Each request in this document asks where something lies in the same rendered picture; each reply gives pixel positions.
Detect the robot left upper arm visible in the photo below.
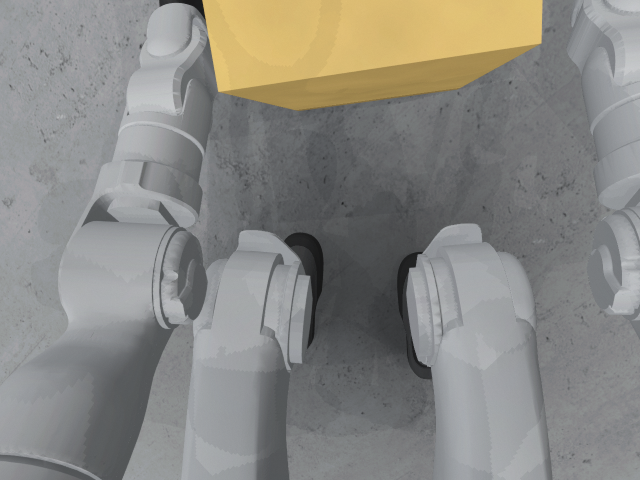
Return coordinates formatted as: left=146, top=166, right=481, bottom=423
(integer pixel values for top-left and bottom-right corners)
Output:
left=0, top=221, right=208, bottom=480

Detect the robot right upper arm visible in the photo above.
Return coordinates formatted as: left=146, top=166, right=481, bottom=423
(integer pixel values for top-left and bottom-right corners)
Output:
left=587, top=206, right=640, bottom=339

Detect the carton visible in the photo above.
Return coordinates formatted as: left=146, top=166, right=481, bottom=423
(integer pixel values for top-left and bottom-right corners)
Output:
left=202, top=0, right=543, bottom=111

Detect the left robot hand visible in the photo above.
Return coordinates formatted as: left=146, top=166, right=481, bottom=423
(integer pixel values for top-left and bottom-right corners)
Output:
left=159, top=0, right=206, bottom=21

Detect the robot right foot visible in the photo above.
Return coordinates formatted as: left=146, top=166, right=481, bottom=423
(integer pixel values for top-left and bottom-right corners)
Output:
left=397, top=252, right=432, bottom=379

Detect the robot right shin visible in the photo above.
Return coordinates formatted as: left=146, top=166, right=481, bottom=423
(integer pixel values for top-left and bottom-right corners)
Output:
left=416, top=223, right=537, bottom=367

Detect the robot right forearm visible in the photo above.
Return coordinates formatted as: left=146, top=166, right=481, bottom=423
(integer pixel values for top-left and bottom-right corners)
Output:
left=566, top=0, right=640, bottom=210

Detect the robot left forearm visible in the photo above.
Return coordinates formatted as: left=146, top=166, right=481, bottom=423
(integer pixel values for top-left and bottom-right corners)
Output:
left=58, top=3, right=218, bottom=312

